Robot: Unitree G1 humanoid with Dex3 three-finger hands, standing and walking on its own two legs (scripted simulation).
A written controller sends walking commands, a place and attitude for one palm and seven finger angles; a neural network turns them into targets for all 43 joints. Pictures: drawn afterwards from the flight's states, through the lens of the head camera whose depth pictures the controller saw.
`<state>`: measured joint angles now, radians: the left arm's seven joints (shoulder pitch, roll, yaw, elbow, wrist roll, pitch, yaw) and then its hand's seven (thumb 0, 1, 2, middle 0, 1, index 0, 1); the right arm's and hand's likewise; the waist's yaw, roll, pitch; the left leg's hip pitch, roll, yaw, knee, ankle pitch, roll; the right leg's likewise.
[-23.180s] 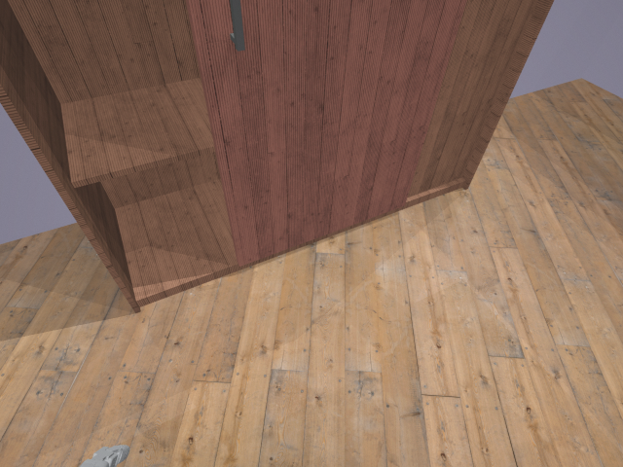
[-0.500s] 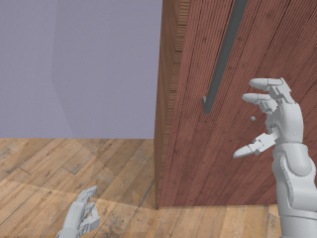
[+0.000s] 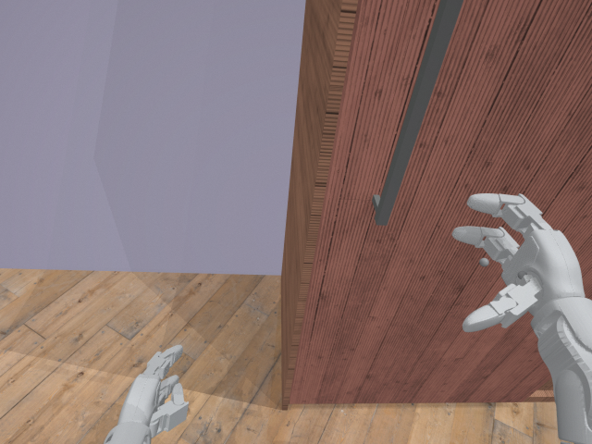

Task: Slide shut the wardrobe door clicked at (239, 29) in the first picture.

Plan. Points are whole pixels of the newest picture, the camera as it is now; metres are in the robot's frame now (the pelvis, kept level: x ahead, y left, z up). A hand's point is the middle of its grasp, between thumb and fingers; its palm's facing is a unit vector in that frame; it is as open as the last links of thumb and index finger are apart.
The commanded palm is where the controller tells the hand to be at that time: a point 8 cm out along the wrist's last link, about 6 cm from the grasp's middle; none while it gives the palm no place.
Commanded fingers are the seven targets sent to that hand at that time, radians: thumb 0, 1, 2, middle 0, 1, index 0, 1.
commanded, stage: draw the hand back to the body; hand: right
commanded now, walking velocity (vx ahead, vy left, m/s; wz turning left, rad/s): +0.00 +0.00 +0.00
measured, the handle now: (406, 121) +0.45 -0.12 +0.28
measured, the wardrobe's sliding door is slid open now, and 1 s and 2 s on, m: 0.00 0.00 0.00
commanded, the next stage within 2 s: step back with the hand held close in 1.34 s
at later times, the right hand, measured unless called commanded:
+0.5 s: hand (535, 316) +0.22 -0.24 +0.18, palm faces +0.36 +0.90 -0.25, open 13.3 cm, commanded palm +0.17 -0.28 +0.19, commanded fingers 0.00 -0.10 -0.51 0.23 0.77 0.23 0.77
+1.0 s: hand (581, 352) +0.19 -0.28 +0.16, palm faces +0.43 +0.82 -0.37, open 8.4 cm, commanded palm +0.14 -0.32 +0.18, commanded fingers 0.00 -0.90 -0.90 0.20 0.30 0.20 0.30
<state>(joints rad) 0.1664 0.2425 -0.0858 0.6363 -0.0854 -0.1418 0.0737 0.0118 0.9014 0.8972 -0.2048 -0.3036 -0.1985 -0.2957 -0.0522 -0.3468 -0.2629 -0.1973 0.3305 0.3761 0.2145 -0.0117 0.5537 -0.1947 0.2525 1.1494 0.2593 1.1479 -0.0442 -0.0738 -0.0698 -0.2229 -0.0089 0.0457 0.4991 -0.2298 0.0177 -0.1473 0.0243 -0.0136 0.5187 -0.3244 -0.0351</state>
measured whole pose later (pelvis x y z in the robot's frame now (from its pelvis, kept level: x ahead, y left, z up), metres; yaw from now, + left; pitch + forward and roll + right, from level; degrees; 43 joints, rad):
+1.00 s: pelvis +0.01 -0.02 +0.00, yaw +1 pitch -4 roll +1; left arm 0.21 0.22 0.00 0.64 -0.01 -0.15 0.05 0.01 0.90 0.90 -0.20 -0.30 -0.20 -0.30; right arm 0.48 -0.36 -0.32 -0.39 0.08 -0.12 -0.10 0.01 -0.65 -0.78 0.22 0.44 0.22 0.44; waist -0.08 -0.05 -0.01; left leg -0.16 0.00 0.03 0.44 -0.21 -0.01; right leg -0.10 0.03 -0.03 0.48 -0.32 -0.06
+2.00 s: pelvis -0.04 -0.03 -0.01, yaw +3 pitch +0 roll +0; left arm 0.22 0.23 0.02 0.56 -0.01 -0.06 0.08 0.01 0.90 0.90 -0.20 -0.30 -0.20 -0.30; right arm 0.50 -0.40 -0.43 -0.45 0.01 -0.24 -0.12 0.02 -0.88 -0.89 0.21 0.30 0.22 0.30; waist -0.02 0.00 0.02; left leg -0.39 0.02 -0.03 0.57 -0.18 -0.03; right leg -0.30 0.06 -0.09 0.60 -0.30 -0.09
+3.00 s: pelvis -0.21 -0.04 +0.00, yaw +4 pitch +3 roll +4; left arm 0.20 0.14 0.00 0.66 0.04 -0.18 0.04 0.01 0.90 0.90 -0.21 -0.30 -0.20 -0.30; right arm 0.49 -0.43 -0.43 -0.55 0.04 -0.30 -0.13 0.02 -0.89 -0.89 0.21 0.30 0.21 0.30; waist -0.02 0.02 0.00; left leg -0.19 -0.04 0.00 0.47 -0.36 0.00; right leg -0.48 -0.06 -0.02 0.47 -0.05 -0.04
